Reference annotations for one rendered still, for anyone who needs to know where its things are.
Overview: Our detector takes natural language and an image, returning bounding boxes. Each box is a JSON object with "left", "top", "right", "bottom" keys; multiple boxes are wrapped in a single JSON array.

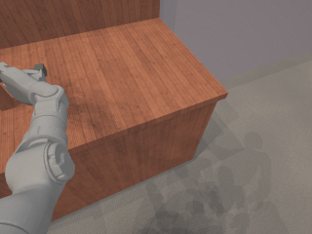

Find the left robot hand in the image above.
[{"left": 0, "top": 61, "right": 47, "bottom": 106}]

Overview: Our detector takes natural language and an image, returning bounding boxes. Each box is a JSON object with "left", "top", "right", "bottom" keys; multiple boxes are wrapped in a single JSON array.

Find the tap lever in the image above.
[{"left": 0, "top": 63, "right": 48, "bottom": 83}]

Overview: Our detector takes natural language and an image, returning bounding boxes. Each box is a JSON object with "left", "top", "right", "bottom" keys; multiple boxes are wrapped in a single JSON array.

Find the robot left upper arm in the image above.
[{"left": 0, "top": 142, "right": 75, "bottom": 234}]

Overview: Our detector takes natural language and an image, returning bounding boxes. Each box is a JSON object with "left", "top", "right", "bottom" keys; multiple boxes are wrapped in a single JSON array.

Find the counter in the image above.
[{"left": 0, "top": 0, "right": 228, "bottom": 222}]

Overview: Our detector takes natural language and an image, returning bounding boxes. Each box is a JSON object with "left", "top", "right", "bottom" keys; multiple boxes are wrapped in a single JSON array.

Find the robot left forearm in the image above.
[{"left": 5, "top": 81, "right": 69, "bottom": 191}]

